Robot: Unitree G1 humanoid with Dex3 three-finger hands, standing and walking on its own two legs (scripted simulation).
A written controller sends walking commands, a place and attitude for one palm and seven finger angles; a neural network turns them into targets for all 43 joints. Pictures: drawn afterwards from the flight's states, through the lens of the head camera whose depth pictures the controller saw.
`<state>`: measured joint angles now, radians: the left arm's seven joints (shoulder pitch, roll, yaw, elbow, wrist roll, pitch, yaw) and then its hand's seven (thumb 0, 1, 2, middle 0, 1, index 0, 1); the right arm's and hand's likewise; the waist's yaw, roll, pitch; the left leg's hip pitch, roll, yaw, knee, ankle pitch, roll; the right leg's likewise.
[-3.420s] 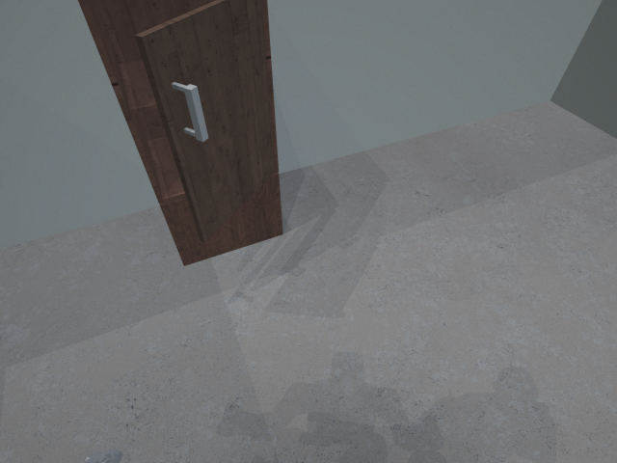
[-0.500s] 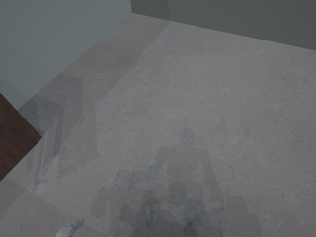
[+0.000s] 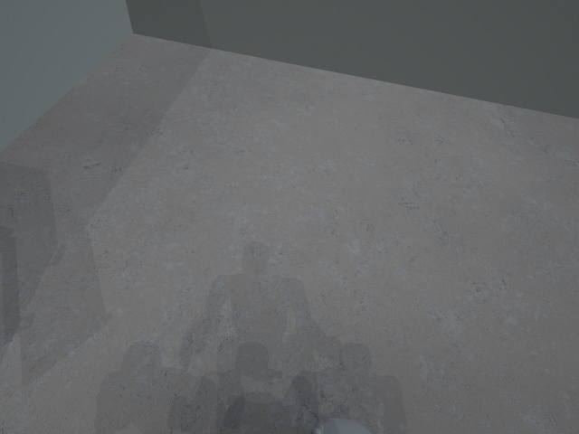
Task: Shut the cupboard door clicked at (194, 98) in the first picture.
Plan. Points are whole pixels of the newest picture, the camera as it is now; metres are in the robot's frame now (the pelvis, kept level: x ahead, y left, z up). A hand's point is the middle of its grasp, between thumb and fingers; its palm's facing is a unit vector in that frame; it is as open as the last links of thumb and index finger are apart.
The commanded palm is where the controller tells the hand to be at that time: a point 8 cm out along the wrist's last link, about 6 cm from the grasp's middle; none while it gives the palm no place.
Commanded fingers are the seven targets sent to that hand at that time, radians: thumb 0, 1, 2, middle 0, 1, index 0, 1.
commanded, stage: walk around to get in front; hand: left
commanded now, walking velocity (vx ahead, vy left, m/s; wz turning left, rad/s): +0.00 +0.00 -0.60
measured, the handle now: out of the picture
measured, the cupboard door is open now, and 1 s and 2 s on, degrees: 37 37 37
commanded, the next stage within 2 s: walk to a spot facing it in 1.38 s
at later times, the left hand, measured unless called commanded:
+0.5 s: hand (209, 431) +0.15 +0.12 -0.16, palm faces -0.27 -0.94 -0.21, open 7.4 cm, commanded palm none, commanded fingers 0.00 0.90 0.90 -0.20 -0.30 -0.20 -0.30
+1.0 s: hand (257, 276) +0.43 +0.08 -0.16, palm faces -0.47 -0.86 -0.18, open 7.4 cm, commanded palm none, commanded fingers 0.00 0.90 0.90 -0.20 -0.30 -0.20 -0.30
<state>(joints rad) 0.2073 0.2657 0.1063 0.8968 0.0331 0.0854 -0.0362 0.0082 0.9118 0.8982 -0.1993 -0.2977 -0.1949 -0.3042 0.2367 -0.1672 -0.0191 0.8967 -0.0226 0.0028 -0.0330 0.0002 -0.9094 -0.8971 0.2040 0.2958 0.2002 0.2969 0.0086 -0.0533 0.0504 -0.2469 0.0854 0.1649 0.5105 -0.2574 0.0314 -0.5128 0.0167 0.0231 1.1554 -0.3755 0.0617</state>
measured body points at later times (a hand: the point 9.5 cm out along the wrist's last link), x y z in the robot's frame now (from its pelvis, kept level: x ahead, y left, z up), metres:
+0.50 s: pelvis +0.06 -0.05 +0.00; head +0.06 -0.06 +0.45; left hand +0.17 +0.17 -0.14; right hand +0.01 -0.32 -0.15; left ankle +0.13 +0.08 -0.68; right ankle -0.02 -0.14 -0.74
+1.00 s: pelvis +0.26 -0.06 +0.01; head +0.29 -0.04 +0.45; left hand +0.45 +0.13 -0.15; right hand +0.13 -0.25 -0.13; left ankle +0.29 +0.03 -0.74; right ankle +0.21 -0.20 -0.63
